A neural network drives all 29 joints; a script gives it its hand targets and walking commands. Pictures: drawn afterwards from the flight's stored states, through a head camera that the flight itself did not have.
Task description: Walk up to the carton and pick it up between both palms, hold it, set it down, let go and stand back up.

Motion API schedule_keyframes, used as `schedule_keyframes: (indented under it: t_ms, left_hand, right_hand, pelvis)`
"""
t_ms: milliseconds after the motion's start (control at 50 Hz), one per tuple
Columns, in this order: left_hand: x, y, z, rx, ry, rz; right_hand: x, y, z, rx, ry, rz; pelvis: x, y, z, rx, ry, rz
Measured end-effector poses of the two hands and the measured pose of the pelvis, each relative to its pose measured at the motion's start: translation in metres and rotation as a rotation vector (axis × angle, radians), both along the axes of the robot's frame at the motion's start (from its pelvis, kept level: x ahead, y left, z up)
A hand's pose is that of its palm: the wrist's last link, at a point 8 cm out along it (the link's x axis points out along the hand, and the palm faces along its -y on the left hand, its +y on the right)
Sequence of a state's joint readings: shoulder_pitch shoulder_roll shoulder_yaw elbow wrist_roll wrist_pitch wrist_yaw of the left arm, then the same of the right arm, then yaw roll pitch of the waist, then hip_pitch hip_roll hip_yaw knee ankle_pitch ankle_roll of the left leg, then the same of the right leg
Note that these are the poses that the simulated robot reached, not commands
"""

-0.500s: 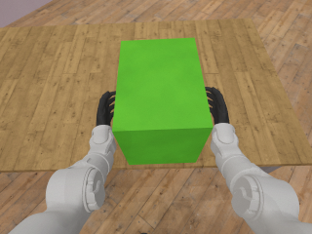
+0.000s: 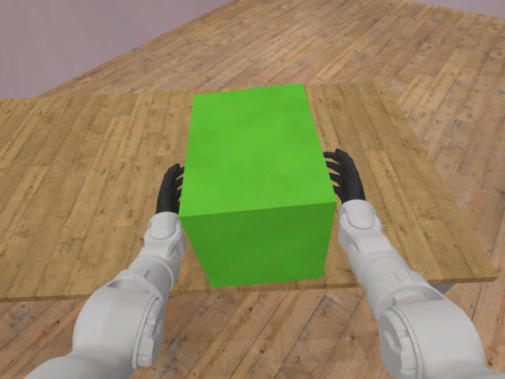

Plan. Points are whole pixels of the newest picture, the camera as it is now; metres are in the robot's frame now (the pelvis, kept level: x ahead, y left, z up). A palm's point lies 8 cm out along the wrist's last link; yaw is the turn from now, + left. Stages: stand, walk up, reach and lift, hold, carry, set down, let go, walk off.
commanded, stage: reach and lift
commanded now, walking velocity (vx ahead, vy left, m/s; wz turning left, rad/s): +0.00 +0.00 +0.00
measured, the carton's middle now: (257, 185) +0.48 +0.02 +0.01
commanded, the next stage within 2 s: hold in 1.90 s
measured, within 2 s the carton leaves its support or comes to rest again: neither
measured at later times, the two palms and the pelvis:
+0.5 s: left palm (161, 191) +0.38 +0.16 +0.12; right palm (369, 185) +0.37 -0.15 +0.13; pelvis -0.02 -0.01 +0.02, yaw -1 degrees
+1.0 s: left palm (155, 183) +0.37 +0.16 +0.15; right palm (375, 183) +0.36 -0.15 +0.15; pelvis +0.01 +0.00 +0.02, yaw +1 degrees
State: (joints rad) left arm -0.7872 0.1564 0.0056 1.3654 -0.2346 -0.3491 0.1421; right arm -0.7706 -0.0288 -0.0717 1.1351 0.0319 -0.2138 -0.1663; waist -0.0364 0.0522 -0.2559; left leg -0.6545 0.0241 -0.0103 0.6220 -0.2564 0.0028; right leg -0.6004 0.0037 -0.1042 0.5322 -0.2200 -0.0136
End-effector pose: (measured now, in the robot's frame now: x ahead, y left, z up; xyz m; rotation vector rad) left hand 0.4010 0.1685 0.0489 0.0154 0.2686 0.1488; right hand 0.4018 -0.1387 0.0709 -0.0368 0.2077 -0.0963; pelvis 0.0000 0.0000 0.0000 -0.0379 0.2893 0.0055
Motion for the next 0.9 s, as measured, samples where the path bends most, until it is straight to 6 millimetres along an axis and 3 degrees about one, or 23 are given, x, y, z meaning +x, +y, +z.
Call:
schedule_keyframes:
  t_ms: [160, 280, 560, 760, 900]
  left_hand:
    - [-0.003, -0.005, 0.052, 0.016, -0.003, -0.024]
    - [-0.009, -0.009, 0.076, -0.007, -0.008, -0.026]
    - [-0.018, -0.008, 0.073, 0.002, 0.009, -0.022]
    - [-0.011, -0.009, 0.089, 0.046, -0.017, -0.030]
    - [-0.016, -0.009, 0.098, 0.072, -0.030, -0.042]
  right_hand:
    - [-0.010, -0.005, 0.049, 0.040, 0.000, -0.032]
    - [-0.019, -0.009, 0.071, 0.053, -0.002, -0.041]
    - [-0.028, -0.008, 0.062, 0.046, 0.016, -0.038]
    - [-0.021, -0.009, 0.075, 0.037, -0.011, -0.034]
    - [-0.028, -0.009, 0.080, 0.031, -0.027, -0.036]
  pelvis:
    - [-0.011, 0.000, 0.008, 0.013, -0.095, 0.000]
    - [-0.016, -0.002, 0.016, 0.027, -0.184, -0.016]
    - [-0.015, -0.007, 0.023, 0.030, -0.242, -0.022]
    - [-0.001, -0.005, 0.024, 0.024, -0.279, -0.004]
    - [0.007, -0.004, 0.024, 0.022, -0.328, 0.013]
